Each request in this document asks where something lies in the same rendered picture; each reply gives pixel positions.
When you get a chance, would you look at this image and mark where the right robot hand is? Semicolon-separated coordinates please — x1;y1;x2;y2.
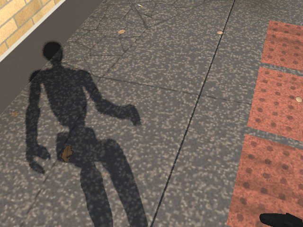
259;213;303;227

